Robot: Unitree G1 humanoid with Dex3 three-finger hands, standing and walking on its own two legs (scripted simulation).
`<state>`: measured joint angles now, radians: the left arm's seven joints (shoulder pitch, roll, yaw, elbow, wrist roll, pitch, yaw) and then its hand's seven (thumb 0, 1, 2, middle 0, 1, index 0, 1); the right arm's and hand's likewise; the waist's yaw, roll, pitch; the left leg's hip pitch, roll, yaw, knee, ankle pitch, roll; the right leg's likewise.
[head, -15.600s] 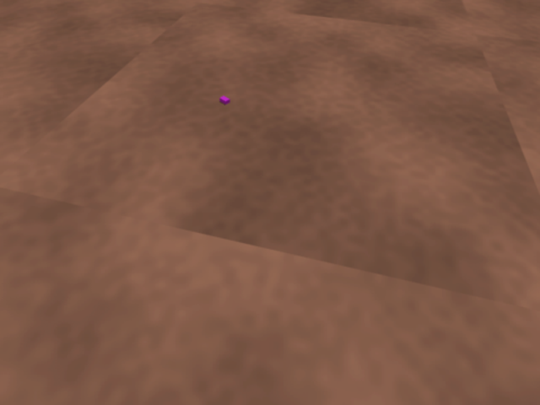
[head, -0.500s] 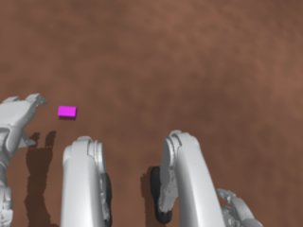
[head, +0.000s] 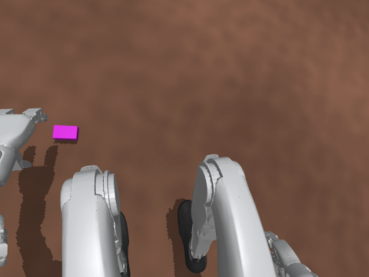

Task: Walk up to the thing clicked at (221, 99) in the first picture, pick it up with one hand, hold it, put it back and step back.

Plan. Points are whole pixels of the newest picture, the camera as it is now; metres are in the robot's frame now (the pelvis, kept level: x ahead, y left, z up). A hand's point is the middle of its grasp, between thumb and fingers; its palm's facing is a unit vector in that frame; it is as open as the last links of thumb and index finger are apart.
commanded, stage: rise first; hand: left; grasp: from above
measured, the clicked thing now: (66, 132) +0.45 +0.27 -0.32
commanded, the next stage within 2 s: approach in 0.36 s
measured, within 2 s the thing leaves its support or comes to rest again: neither
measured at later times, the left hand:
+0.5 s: hand (26, 142) +0.39 +0.32 -0.19, palm faces -0.47 -0.04 -0.88, open 11.3 cm
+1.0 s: hand (65, 117) +0.46 +0.24 -0.20, palm faces -0.43 -0.02 -0.90, open 12.3 cm
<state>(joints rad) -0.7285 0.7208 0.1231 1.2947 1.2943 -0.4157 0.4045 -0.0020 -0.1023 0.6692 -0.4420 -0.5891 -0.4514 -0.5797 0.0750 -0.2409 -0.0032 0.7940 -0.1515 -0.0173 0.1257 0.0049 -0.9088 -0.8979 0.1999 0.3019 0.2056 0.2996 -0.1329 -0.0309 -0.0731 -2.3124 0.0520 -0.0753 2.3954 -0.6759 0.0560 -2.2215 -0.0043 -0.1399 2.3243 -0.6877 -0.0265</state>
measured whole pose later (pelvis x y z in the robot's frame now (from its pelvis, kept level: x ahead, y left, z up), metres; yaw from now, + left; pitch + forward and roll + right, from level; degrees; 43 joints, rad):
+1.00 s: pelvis +0.00 +0.00 -0.01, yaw -2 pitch +34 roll -8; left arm -0.93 0.67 0.10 1.50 1.33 -0.20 0.53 0.00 -0.21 0.74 -0.26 -0.88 -0.32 -0.82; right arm 0.12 -0.26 0.07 0.76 -0.17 -0.07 0.15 0.00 -0.90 -0.89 0.20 0.30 0.21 0.30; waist -0.27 -0.01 -0.03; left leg -2.35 0.07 -0.10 2.44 -0.69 0.05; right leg -2.28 0.02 -0.16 2.36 -0.67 -0.03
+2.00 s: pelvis +0.01 +0.00 -0.03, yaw -4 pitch +30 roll -11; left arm -0.86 0.79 0.04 1.57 1.39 -0.37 0.68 0.00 -0.43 0.91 -0.07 -1.03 -0.11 -0.98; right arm 0.09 -0.27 0.17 0.82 -0.29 -0.13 0.19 0.01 -0.90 -0.89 0.20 0.30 0.21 0.30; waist -0.28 -0.09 0.07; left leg -2.37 0.06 -0.15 2.54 -0.72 0.05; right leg -2.26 0.02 -0.21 2.42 -0.69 -0.03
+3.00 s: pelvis +0.00 +0.01 -0.03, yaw -7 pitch +27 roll -14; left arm -0.92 0.89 -0.01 1.68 1.29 -0.29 0.66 0.00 -0.47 0.94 -0.09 -0.99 -0.10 -0.97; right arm 0.04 -0.31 0.26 0.74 -0.29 -0.28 0.29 0.00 -0.91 -0.90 0.20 0.30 0.20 0.30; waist -0.32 -0.15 0.13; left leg -2.34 0.06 -0.22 2.57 -0.73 0.05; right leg -2.21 0.05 -0.26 2.39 -0.68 -0.01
